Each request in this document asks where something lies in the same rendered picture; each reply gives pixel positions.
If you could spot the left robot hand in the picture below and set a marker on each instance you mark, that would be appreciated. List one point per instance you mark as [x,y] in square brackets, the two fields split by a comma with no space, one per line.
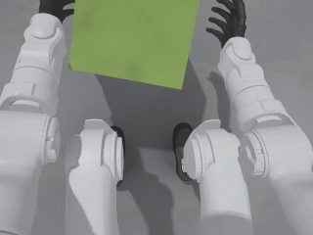
[55,8]

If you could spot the left robot upper arm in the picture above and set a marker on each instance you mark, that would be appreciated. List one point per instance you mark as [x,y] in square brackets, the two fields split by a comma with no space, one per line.
[27,142]

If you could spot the left robot foot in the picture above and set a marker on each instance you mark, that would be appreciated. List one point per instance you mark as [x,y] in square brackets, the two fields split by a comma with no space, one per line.
[119,134]

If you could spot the right robot upper arm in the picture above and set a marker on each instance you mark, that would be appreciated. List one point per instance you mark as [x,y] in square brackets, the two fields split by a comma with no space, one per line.
[281,157]

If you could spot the right robot hand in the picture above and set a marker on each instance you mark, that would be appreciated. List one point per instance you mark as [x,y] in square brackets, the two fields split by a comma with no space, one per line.
[235,25]

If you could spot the robot right forearm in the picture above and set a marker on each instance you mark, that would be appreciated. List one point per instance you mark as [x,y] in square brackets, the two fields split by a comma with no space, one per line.
[251,95]

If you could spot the robot left forearm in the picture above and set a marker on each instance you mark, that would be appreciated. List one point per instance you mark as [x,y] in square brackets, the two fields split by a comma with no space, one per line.
[36,76]

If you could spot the robot left thigh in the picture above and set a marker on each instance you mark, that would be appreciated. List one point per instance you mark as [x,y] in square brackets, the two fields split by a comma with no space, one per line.
[91,184]

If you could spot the carton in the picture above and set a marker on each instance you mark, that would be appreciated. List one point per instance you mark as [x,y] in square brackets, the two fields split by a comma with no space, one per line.
[146,41]

